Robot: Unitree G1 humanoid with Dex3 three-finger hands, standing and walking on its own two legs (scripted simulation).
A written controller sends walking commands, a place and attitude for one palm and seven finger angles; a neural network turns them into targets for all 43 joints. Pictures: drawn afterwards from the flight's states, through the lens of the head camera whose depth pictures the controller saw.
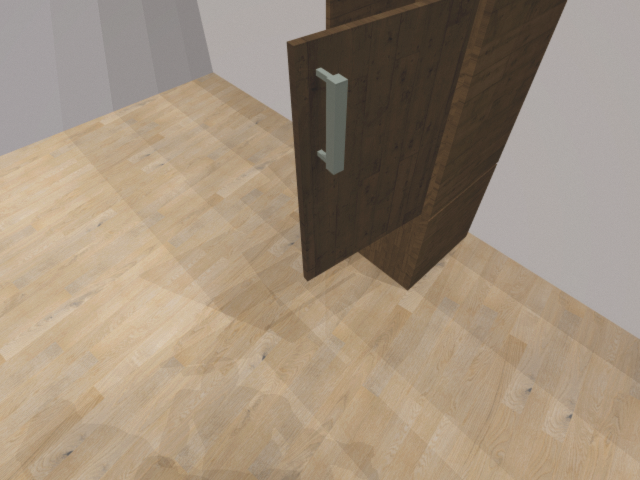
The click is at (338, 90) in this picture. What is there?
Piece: cupboard door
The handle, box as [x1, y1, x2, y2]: [316, 68, 347, 174]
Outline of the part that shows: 316,69 316,75 326,82 326,152 325,153 321,149 317,151 317,155 326,163 326,168 334,174 343,169 347,79 338,73 332,75 322,68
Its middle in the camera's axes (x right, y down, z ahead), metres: +0.01 -0.19 +0.65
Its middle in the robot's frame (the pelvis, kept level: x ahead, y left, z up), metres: +0.63 +0.02 +0.11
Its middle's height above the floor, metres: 0.89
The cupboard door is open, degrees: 82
